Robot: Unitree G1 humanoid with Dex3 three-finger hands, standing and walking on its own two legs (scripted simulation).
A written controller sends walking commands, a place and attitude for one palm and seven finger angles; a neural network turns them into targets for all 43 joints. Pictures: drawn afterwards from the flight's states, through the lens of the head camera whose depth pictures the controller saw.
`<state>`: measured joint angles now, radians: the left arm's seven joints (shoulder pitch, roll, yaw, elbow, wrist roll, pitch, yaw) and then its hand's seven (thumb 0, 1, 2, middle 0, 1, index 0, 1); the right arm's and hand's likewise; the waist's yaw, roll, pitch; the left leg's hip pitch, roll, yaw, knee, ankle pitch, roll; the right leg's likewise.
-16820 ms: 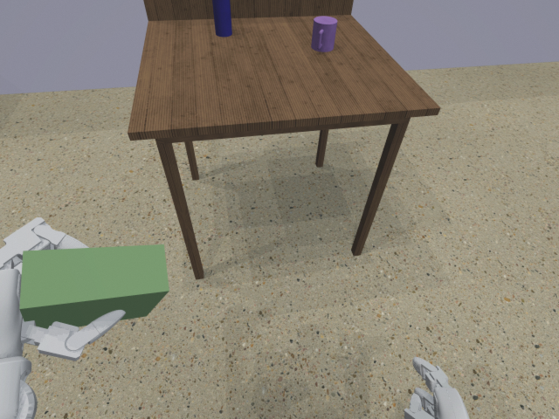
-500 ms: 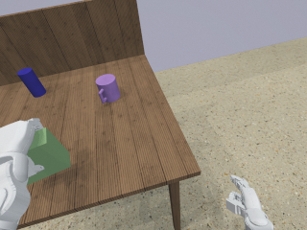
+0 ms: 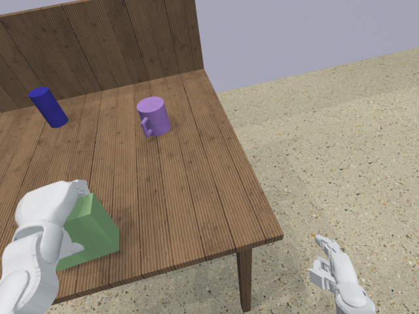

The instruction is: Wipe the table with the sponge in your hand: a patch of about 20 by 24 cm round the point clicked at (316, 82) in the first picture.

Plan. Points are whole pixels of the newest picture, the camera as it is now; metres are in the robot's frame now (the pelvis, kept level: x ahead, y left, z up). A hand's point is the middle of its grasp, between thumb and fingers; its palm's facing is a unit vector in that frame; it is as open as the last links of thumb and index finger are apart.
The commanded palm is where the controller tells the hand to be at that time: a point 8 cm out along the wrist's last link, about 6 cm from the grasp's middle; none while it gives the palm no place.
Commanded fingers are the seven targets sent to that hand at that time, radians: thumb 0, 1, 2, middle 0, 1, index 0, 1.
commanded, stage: move the sponge above the wiping area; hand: left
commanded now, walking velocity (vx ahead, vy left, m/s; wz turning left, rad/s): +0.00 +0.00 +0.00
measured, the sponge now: (80, 238) +0.22 +0.30 +0.05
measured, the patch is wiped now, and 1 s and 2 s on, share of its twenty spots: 0.00 0.00 0.00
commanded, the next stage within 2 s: lower the sponge onto the table in 1.70 s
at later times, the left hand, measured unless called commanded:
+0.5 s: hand (89, 228) +0.22 +0.26 +0.09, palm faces -0.12 -0.13 -0.98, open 9.4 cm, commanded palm +0.20 +0.28 +0.18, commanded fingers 0.00 0.10 1.30 -1.20 -1.60 -1.20 -1.60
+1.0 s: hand (89, 219) +0.23 +0.26 +0.10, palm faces -0.04 -0.03 -1.00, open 9.3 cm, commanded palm +0.21 +0.28 +0.19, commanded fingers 0.00 0.10 1.30 -1.20 -1.60 -1.20 -1.60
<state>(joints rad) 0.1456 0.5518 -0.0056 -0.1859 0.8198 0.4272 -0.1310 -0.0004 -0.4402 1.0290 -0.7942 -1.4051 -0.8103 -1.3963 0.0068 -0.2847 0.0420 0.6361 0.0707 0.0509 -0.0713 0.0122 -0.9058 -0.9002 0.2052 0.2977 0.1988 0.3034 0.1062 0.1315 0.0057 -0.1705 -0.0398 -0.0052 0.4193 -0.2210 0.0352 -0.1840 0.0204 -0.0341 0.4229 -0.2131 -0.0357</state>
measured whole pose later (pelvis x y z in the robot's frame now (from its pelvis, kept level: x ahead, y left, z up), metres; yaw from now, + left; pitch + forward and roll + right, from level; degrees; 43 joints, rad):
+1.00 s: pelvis +0.00 -0.01 +0.00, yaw -1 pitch -3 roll +0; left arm 0.16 0.59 -0.05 -0.25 0.89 0.21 -0.08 0.00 -0.45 1.03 -0.81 -1.40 -0.82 -1.40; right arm 0.04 -0.26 0.04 0.65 0.04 0.02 -0.11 0.01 -0.91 -0.90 0.20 0.30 0.20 0.30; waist 0.14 0.09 0.02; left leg -0.14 -0.02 -0.01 0.43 -0.24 0.02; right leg -0.15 0.04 -0.03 0.42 -0.22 -0.06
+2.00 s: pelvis +0.00 +0.00 +0.00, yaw -1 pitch -3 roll +0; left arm 0.09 0.58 0.06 -0.22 0.83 0.37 0.03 0.00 -0.46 1.04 -0.81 -1.41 -0.83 -1.40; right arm 0.00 -0.24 0.04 0.69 0.06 0.07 -0.06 0.01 -0.91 -0.90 0.20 0.30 0.20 0.30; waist 0.14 0.11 0.00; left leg -0.12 -0.03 0.01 0.40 -0.22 0.03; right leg -0.13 0.04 -0.02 0.39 -0.20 -0.04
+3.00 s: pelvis +0.00 +0.00 +0.00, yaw +0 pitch -2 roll +0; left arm 0.18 0.53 0.03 -0.14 0.88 0.28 -0.03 0.00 -0.46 1.05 -0.80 -1.42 -0.81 -1.42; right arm 0.03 -0.27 0.02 0.67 0.05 0.03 -0.08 0.01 -0.91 -0.90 0.20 0.30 0.20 0.30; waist 0.12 0.10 0.00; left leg -0.17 -0.03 -0.01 0.44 -0.24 0.03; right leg -0.17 0.03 -0.03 0.41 -0.21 -0.04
